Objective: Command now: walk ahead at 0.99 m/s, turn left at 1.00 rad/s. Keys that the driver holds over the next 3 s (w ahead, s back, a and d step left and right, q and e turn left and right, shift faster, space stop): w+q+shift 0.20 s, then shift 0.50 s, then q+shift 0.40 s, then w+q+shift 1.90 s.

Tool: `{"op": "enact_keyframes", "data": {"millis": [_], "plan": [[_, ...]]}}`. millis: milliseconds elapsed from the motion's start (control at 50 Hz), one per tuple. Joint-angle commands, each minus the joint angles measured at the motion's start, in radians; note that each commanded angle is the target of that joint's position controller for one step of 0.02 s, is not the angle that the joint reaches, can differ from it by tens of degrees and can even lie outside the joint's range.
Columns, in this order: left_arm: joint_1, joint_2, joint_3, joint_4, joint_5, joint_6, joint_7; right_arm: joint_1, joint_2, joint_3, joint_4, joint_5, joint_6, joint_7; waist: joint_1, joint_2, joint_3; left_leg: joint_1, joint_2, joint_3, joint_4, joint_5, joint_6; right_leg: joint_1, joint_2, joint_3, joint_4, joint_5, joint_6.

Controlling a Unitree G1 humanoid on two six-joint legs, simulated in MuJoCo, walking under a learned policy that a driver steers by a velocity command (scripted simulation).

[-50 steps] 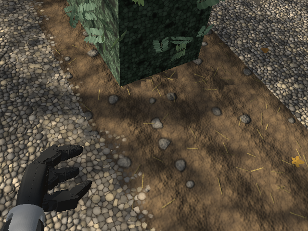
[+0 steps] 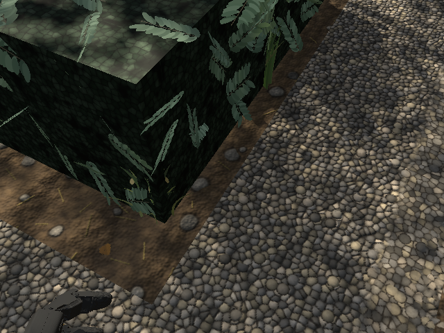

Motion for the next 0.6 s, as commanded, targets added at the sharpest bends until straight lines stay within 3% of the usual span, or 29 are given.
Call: {"op": "enact_keyframes", "data": {"millis": [20, 40, 60, 80, 100, 120, 140, 160, 180, 200, 220, 240, 280, 320, 340, 360, 400, 440, 460, 480, 500, 520, 540, 560, 580, 600], "plan": [[-0.027, 0.099, 0.025, -0.055, -0.017, -0.011, 0.002, -0.117, -0.188, -0.050, -0.079, 0.016, -0.032, -0.003, 0.063, 0.052, 0.032, -0.291, 0.215, -0.195, -0.127, 0.567, 0.101, 0.391, 0.083, -0.042, -0.137, 0.163, -0.032], [0.019, 0.123, 0.034, -0.040, -0.017, -0.011, 0.010, -0.116, -0.204, -0.054, -0.074, 0.016, -0.029, -0.007, 0.082, 0.047, -0.005, -0.231, 0.212, -0.197, -0.054, 0.702, 0.076, 0.462, 0.109, -0.039, -0.163, 0.118, -0.043], [0.125, 0.163, 0.052, -0.010, -0.018, -0.013, 0.022, -0.116, -0.231, -0.060, -0.068, 0.011, -0.026, -0.009, 0.130, 0.037, -0.081, -0.185, 0.204, -0.191, 0.091, 0.872, 0.050, 0.583, 0.144, -0.046, -0.150, 0.021, -0.053], [0.320, 0.201, 0.075, 0.031, -0.022, -0.015, 0.042, -0.160, -0.264, -0.065, -0.069, 0.001, -0.024, -0.005, 0.253, 0.026, -0.173, -0.237, 0.182, -0.168, 0.340, 0.926, 0.023, 0.794, 0.146, -0.068, -0.142, -0.063, -0.058], [0.532, 0.253, 0.100, 0.076, -0.015, -0.017, 0.068, -0.193, -0.207, -0.050, -0.073, -0.014, -0.034, -0.001, 0.355, 0.004, -0.271, -0.375, 0.130, -0.126, 0.644, 0.804, 0.000, 1.036, 0.057, -0.004, -0.120, -0.219, -0.064], [0.603, 0.329, 0.115, 0.090, 0.032, -0.028, 0.077, -0.157, -0.011, -0.001, -0.120, 0.004, -0.040, -0.003, 0.302, -0.320, -0.356, -0.640, 0.005, -0.039, 1.031, -0.069, -0.011, 1.204, -0.241, 0.417, -0.286, -0.649, -0.101], [0.444, 0.321, 0.119, 0.061, 0.028, -0.028, 0.060, -0.083, -0.042, 0.015, -0.151, 0.024, -0.037, -0.009, 0.175, -0.462, -0.396, -0.760, 0.036, 0.008, 1.147, -0.084, -0.002, 1.144, -0.340, 0.871, -0.510, -0.759, -0.142], [0.296, 0.201, 0.099, 0.031, 0.019, -0.023, 0.053, -0.155, -0.100, 0.007, -0.112, -0.005, -0.020, -0.011, 0.161, -0.260, -0.235, -0.792, 0.124, 0.047, 1.151, 0.036, -0.004, 0.990, -0.298, 0.735, -0.517, -0.821, -0.165], [0.256, 0.138, 0.084, 0.043, 0.011, -0.021, 0.047, -0.214, -0.112, 0.005, -0.107, -0.021, -0.009, 0.004, 0.154, -0.118, -0.135, -0.775, 0.173, 0.076, 1.107, 0.104, -0.015, 0.857, -0.256, 0.549, -0.494, -0.659, -0.171], [0.299, 0.102, 0.073, 0.084, 0.014, -0.021, 0.042, -0.294, -0.093, 0.008, -0.110, -0.034, 0.000, 0.021, 0.163, -0.017, -0.065, -0.751, 0.205, 0.084, 1.065, 0.115, -0.020, 0.778, -0.194, 0.368, -0.485, -0.408, -0.142], [0.314, 0.073, 0.060, 0.124, 0.014, -0.028, 0.043, -0.298, -0.056, 0.016, -0.131, -0.035, 0.011, 0.036, 0.131, -0.050, -0.038, -0.749, 0.210, 0.087, 1.055, 0.107, -0.034, 0.721, -0.179, 0.291, -0.492, -0.247, -0.160], [0.319, 0.061, 0.057, 0.152, 0.005, -0.044, 0.030, -0.280, -0.037, 0.023, -0.125, -0.028, 0.020, 0.045, 0.101, -0.067, -0.002, -0.727, 0.221, 0.085, 1.028, 0.085, -0.054, 0.654, -0.182, 0.224, -0.484, 0.021, -0.172], [0.348, 0.053, 0.052, 0.202, -0.019, -0.077, 0.005, -0.309, -0.010, 0.032, -0.140, -0.028, 0.030, 0.042, 0.077, -0.046, 0.028, -0.761, 0.204, 0.091, 0.947, 0.046, -0.078, 0.659, -0.177, 0.082, -0.473, 0.528, -0.178], [0.254, 0.087, 0.055, 0.200, -0.033, -0.092, 0.002, -0.360, -0.002, 0.044, -0.168, -0.026, 0.022, 0.050, 0.037, -0.085, 0.053, -0.699, 0.193, 0.118, 0.680, 0.136, -0.091, 0.586, -0.133, -0.063, -0.534, 0.648, -0.154], [0.096, 0.137, 0.076, 0.127, -0.070, -0.094, 0.044, -0.359, 0.005, 0.039, -0.173, 0.079, 0.002, 0.030, 0.023, -0.153, 0.037, -0.657, 0.200, 0.146, 0.549, 0.208, -0.104, 0.594, -0.080, -0.117, -0.543, 0.595, -0.146], [0.094, 0.156, 0.079, 0.122, -0.076, -0.097, 0.064, -0.407, -0.003, 0.046, -0.178, 0.069, -0.011, 0.034, 0.037, -0.124, 0.007, -0.542, 0.193, 0.173, 0.404, 0.311, -0.106, 0.558, -0.057, -0.166, -0.547, 0.590, -0.135], [0.191, 0.216, 0.099, 0.143, -0.081, -0.111, 0.082, -0.438, -0.032, 0.029, -0.188, 0.014, -0.028, 0.046, 0.042, -0.076, -0.076, -0.333, 0.123, 0.221, 0.285, 0.479, -0.100, 0.568, -0.051, -0.181, -0.509, 0.663, -0.133], [0.185, 0.245, 0.109, 0.138, -0.085, -0.110, 0.087, -0.324, -0.077, 0.007, -0.162, -0.006, -0.032, 0.044, -0.026, -0.089, -0.145, -0.169, 0.085, 0.222, 0.262, 0.474, -0.058, 0.586, -0.059, -0.181, -0.359, 0.801, -0.133], [0.158, 0.227, 0.103, 0.133, -0.086, -0.103, 0.089, -0.207, -0.101, -0.010, -0.123, -0.013, -0.034, 0.038, -0.089, -0.064, -0.192, -0.049, 0.086, 0.202, 0.191, 0.543, -0.023, 0.567, -0.042, -0.191, -0.205, 0.777, -0.114], [0.161, 0.178, 0.083, 0.132, -0.087, -0.096, 0.091, -0.132, -0.120, -0.024, -0.104, -0.017, -0.033, 0.022, -0.130, -0.028, -0.203, 0.057, 0.131, 0.143, 0.112, 0.652, -0.002, 0.489, 0.004, -0.191, 0.010, 0.545, -0.076], [0.316, 0.083, 0.059, 0.166, -0.046, -0.053, 0.052, -0.080, -0.141, 0.006, -0.029, -0.108, -0.035, 0.014, -0.005, 0.227, -0.180, 0.183, 0.325, 0.006, 0.241, 1.410, 0.003, 0.319, 0.162, -0.265, 0.398, -0.476, -0.066], [0.536, 0.005, 0.020, 0.165, -0.098, -0.026, 0.051, -0.061, -0.113, 0.016, -0.065, -0.067, -0.040, 0.006, 0.057, 0.300, -0.472, 0.385, 0.616, -0.279, 0.344, 2.029, 0.209, 0.223, 0.193, -0.020, 0.642, -0.641, -0.056], [0.464, 0.078, 0.024, 0.198, -0.074, -0.010, 0.055, -0.131, -0.063, 0.022, -0.086, -0.009, -0.029, -0.009, 0.025, 0.125, -0.509, 0.245, 0.554, -0.233, 0.240, 1.792, 0.212, 0.300, 0.156, 0.064, 0.589, -0.471, -0.059], [0.410, 0.097, 0.024, 0.191, -0.053, -0.005, 0.050, -0.242, -0.031, 0.038, -0.083, 0.013, -0.022, -0.020, 0.085, 0.090, -0.356, 0.087, 0.494, -0.175, 0.169, 1.506, 0.172, 0.301, 0.113, 0.053, 0.499, -0.394, -0.054], [0.351, 0.097, 0.022, 0.203, -0.031, 0.000, 0.051, -0.296, 0.016, 0.056, -0.067, 0.008, -0.018, -0.024, 0.105, 0.041, -0.262, -0.015, 0.437, -0.140, 0.134, 1.335, 0.114, 0.309, 0.078, 0.041, 0.390, -0.366, -0.048], [0.319, 0.103, 0.018, 0.201, -0.022, 0.010, 0.047, -0.314, 0.025, 0.066, -0.062, 0.004, -0.020, -0.032, 0.108, 0.056, -0.215, -0.090, 0.407, -0.105, 0.111, 1.339, 0.084, 0.359, 0.081, 0.035, 0.323, -0.360, -0.045]]}}
Next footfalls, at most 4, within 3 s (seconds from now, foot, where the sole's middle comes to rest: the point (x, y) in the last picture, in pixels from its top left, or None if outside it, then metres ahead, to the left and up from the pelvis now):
0.10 right None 0.33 -0.15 -0.77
0.48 left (168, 286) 0.60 0.15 -0.77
0.84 right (232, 276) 0.62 -0.05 -0.77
1.24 left None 0.41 0.09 -0.77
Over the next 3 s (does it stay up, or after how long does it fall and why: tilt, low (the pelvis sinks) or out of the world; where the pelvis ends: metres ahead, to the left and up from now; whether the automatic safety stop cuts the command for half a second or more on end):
stays up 0.20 1.22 -0.02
